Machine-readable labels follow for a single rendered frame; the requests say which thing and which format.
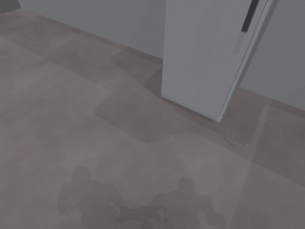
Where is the handle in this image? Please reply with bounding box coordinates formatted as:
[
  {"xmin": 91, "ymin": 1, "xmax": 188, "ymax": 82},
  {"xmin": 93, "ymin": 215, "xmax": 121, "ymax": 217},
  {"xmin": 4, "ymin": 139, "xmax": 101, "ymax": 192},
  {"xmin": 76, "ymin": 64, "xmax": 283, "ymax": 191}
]
[{"xmin": 241, "ymin": 0, "xmax": 259, "ymax": 32}]

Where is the fridge door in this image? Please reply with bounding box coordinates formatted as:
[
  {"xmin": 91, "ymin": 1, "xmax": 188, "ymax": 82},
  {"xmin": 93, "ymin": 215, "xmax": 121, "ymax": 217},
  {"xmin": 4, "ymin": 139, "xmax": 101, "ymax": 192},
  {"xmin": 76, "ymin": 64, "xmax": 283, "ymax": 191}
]
[{"xmin": 161, "ymin": 0, "xmax": 268, "ymax": 118}]

